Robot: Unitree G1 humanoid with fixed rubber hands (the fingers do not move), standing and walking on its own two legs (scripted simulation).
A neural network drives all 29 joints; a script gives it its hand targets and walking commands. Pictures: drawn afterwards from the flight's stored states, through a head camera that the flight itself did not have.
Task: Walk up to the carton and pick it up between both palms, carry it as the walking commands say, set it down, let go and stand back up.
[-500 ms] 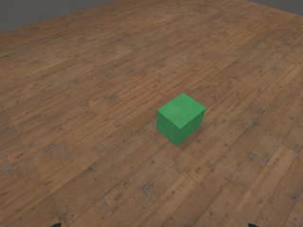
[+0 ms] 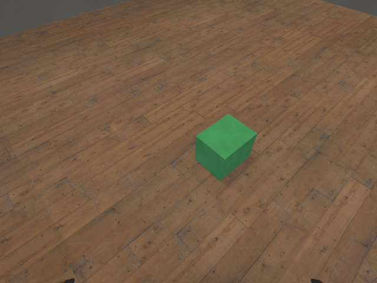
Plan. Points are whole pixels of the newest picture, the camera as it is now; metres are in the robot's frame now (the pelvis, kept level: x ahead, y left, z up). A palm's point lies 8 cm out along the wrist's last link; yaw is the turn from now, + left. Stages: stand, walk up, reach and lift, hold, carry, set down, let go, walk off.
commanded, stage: walk up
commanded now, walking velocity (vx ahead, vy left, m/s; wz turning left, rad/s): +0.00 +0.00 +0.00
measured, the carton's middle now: (224, 146) +0.97 -0.23 -0.66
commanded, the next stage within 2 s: none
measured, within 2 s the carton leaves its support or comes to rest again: neither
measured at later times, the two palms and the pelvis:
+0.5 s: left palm out of the picture +0.13 +0.16 -0.13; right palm out of the picture +0.07 -0.37 -0.16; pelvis +0.08 -0.09 -0.02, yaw -10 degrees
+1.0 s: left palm (132, 194) +0.38 +0.18 -0.16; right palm (300, 188) +0.38 -0.33 -0.13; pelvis +0.33 -0.07 -0.01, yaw -13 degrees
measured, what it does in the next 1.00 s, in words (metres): walks ahead: right foot, then left foot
